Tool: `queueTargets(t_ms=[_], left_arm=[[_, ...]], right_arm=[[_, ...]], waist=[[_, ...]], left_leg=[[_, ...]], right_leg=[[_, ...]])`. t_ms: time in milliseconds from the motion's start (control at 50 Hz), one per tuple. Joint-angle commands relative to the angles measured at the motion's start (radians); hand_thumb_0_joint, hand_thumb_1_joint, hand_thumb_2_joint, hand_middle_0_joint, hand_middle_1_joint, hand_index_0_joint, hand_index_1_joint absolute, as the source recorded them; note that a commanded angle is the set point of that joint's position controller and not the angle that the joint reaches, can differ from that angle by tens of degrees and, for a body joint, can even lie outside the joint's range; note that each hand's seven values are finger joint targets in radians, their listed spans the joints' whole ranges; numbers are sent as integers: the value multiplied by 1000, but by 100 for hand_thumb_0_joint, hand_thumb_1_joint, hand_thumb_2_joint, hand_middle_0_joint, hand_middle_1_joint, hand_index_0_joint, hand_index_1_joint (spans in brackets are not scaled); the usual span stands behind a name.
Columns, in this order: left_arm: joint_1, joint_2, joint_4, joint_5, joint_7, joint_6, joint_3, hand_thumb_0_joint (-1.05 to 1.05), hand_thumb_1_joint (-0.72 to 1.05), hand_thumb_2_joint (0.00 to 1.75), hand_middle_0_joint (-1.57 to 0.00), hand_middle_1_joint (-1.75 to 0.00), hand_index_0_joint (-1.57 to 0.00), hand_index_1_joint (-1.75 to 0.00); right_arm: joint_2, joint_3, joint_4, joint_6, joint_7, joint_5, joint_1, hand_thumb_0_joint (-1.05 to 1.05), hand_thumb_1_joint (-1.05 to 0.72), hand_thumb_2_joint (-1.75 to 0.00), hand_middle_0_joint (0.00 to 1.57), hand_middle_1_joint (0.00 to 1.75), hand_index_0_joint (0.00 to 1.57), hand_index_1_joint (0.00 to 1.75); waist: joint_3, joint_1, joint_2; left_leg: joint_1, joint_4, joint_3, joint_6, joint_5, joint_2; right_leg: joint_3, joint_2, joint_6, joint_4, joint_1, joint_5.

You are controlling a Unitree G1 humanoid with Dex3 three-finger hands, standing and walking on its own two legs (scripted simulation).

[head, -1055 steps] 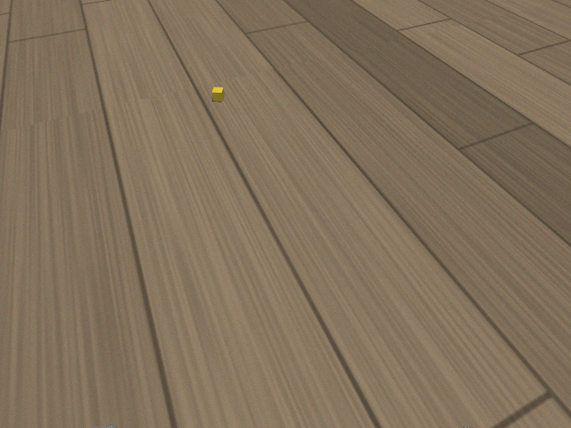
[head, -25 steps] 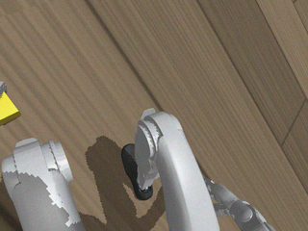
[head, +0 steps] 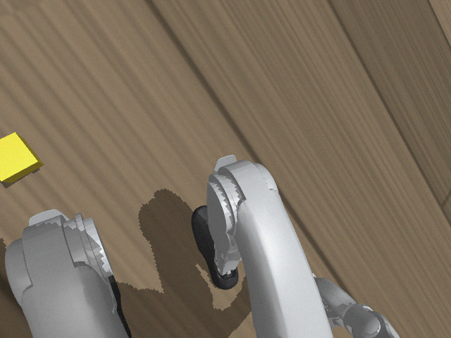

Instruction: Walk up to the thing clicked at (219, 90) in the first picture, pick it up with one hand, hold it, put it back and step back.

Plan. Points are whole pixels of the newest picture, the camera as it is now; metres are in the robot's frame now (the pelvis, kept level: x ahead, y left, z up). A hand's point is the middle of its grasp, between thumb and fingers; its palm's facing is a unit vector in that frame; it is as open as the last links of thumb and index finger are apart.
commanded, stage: close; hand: left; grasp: from above
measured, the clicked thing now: (13, 158) +0.41 +0.24 -0.27
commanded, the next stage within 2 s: none
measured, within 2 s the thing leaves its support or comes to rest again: neither
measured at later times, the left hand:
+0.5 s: hand out of the picture +0.42 +0.28 -0.24, palm faces -0.35 +0.02 -0.94, open 11.6 cm
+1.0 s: hand out of the picture +0.39 +0.28 -0.25, palm faces -0.53 -0.10 -0.84, open 11.7 cm
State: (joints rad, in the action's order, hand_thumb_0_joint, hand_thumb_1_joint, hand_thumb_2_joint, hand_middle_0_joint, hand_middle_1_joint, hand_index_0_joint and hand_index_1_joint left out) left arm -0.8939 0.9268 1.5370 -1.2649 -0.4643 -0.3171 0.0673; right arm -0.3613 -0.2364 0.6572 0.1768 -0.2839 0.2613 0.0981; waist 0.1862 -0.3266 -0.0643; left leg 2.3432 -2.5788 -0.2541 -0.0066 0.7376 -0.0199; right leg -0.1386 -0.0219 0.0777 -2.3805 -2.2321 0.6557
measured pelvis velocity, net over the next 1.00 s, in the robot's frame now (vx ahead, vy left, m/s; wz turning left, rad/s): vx -0.01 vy -0.01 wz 0.00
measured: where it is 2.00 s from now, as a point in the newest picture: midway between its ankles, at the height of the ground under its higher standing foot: (168, 289)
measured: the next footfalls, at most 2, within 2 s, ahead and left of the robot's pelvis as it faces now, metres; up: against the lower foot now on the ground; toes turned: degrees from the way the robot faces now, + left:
none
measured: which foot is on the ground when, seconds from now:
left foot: down 0.00-1.00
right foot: down 0.00-1.00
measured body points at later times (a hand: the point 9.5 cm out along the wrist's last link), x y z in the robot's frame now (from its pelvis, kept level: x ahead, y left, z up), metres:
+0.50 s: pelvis -0.01 +0.01 +0.01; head +0.25 +0.14 +0.35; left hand +0.43 +0.28 -0.19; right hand +0.09 -0.26 -0.04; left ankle +0.06 +0.12 -0.26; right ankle +0.12 -0.13 -0.26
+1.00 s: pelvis -0.01 -0.01 +0.00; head +0.25 +0.12 +0.34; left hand +0.42 +0.29 -0.20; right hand +0.06 -0.28 -0.06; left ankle +0.06 +0.12 -0.26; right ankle +0.12 -0.13 -0.26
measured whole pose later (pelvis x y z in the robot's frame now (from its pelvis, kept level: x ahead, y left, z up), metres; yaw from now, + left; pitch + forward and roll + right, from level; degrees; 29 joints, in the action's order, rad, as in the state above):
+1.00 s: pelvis -0.01 -0.01 +0.00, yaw +0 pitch +23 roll -13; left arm -0.86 0.95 1.55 -1.38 -0.56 -0.50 0.05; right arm -0.36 -0.26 0.66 0.11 -0.23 0.29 0.06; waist 0.20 -0.32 -0.15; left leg 2.29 -2.58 -0.27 -0.02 0.72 0.00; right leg -0.14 -0.04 0.07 -2.38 -2.20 0.62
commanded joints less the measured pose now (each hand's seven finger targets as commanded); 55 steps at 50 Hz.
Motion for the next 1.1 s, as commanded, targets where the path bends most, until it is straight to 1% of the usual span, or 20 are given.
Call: queueTargets(t_ms=[0,100,200,220,300,360,420,480,540,580,660,680,700,720,800,820,860,900,1020,1080], left_arm=[[-159,165,-112,-5,-21,-134,26,0,1,62,-39,-63,-42,-61],[-199,195,-90,-96,-141,-207,-7,0,6,56,-37,-65,-41,-60],[-193,209,-90,-207,-338,-136,-51,0,4,57,-37,-63,-40,-58],[-196,182,-89,-217,-368,-108,-77,0,3,57,-37,-63,-40,-59],[-231,112,-53,-164,-445,28,-110,0,-1,62,-39,-54,-40,-53],[-251,93,-2,-122,-447,124,-109,0,-5,65,-36,-57,-36,-56],[-273,69,36,-56,-391,193,-94,0,-9,67,-32,-63,-33,-62],[-295,160,78,-13,-305,215,1,0,-9,67,-32,-65,-34,-63],[-247,193,133,-1,-196,189,64,0,-6,64,-33,-68,-35,-65],[-217,188,97,12,-129,156,63,0,-7,63,-30,-73,-34,-68],[-255,192,-127,19,-24,63,8,0,-10,65,-28,-77,-32,-72],[-230,207,-90,4,-11,51,16,0,-9,64,-29,-76,-33,-72],[-195,161,-96,3,5,34,-13,0,-10,67,-29,-75,-32,-71],[-152,154,-24,-2,14,16,-1,0,-12,70,-28,-75,-31,-72],[-165,157,-99,7,1,-110,18,0,-8,69,-30,-72,-33,-69],[-165,189,-103,-6,-12,-139,38,0,-7,69,-31,-72,-34,-68],[-212,198,-102,-32,-42,-192,20,0,-4,66,-31,-71,-35,-67],[-198,212,-83,-83,-93,-220,10,0,-5,65,-28,-75,-33,-70],[-207,235,-101,-214,-325,-149,-52,0,-4,63,-29,-71,-33,-66],[-222,180,-82,-207,-413,-60,-89,0,-6,64,-30,-68,-33,-64]], right_arm=[[-333,94,-5,-36,38,-9,206,0,-88,-89,20,30,20,30],[-316,88,30,-61,70,36,137,0,-87,-89,20,30,20,30],[-288,100,84,-47,90,64,53,0,-87,-89,20,30,20,30],[-277,94,83,-37,84,69,46,0,-87,-89,20,30,20,30],[-260,101,89,7,56,58,9,0,-87,-89,20,30,20,30],[-287,113,85,38,34,31,31,0,-87,-89,20,30,20,30],[-301,113,67,62,13,8,54,0,-87,-89,20,30,20,30],[-340,124,23,78,-2,-11,85,0,-88,-89,20,30,20,30],[-338,118,20,76,-6,-17,138,0,-88,-89,20,30,20,30],[-338,124,4,74,-2,-10,140,0,-89,-89,20,30,20,30],[-330,109,-8,51,3,-13,159,0,-89,-89,20,30,20,30],[-341,109,-17,38,6,-14,169,0,-89,-90,20,30,20,30],[-326,111,8,18,9,-22,188,0,-89,-89,20,30,20,30],[-332,100,-12,8,13,-19,189,0,-89,-89,20,30,20,30],[-347,98,-13,-37,40,-19,209,0,-88,-89,20,30,20,30],[-342,90,-18,-46,45,-13,208,0,-88,-89,20,30,20,30],[-340,81,-30,-57,55,6,184,0,-88,-89,20,30,20,30],[-313,75,-12,-67,66,23,162,0,-87,-89,20,30,20,30],[-302,100,79,-56,97,58,62,0,-87,-88,20,30,20,30],[-270,90,75,-14,78,65,16,0,-87,-89,20,30,20,30]], waist=[[-689,-60,300],[-619,-55,304],[-625,-46,380],[-628,-53,399],[-609,-82,416],[-572,-101,434],[-562,-106,411],[-589,-99,408],[-647,-73,443],[-690,-56,507],[-772,-63,557],[-746,-72,503],[-727,-62,465],[-709,-86,385],[-673,-67,312],[-672,-63,310],[-641,-77,292],[-656,-61,312],[-601,-60,365],[-602,-69,401]], left_leg=[[-469,241,111,13,-301,15],[-482,252,129,15,-175,29],[-556,333,143,-9,-105,49],[-562,337,142,-12,-121,52],[-514,336,125,-14,-148,64],[-498,343,102,-13,-124,65],[-466,341,80,-2,-94,56],[-457,332,79,2,-145,48],[-509,328,78,-1,-255,33],[-572,319,70,-9,-307,27],[-630,277,105,-9,-405,24],[-574,268,101,-5,-399,19],[-529,269,115,0,-382,17],[-492,247,113,4,-375,16],[-449,242,104,10,-312,9],[-466,242,105,10,-312,12],[-463,221,108,17,-264,16],[-490,231,123,19,-228,26],[-560,335,144,-5,-78,48],[-548,348,138,-18,-104,63]], right_leg=[[-126,-50,-99,221,429,-274],[-112,-63,-104,244,346,-120],[-100,-82,-96,251,346,-71],[-101,-83,-96,247,336,-90],[-99,-64,-92,227,256,-156],[-99,-50,-92,211,218,-166],[-92,-33,-96,192,187,-157],[-98,-23,-96,175,219,-197],[-102,-25,-97,158,268,-248],[-113,-28,-95,151,281,-264],[-111,-38,-89,174,368,-335],[-118,-36,-96,177,372,-341],[-110,-42,-102,191,390,-330],[-118,-43,-104,196,396,-335],[-127,-49,-105,222,423,-278],[-131,-48,-102,221,424,-270],[-125,-53,-104,223,385,-222],[-105,-60,-102,223,389,-189],[-107,-84,-93,264,345,-44],[-100,-81,-96,248,309,-91]])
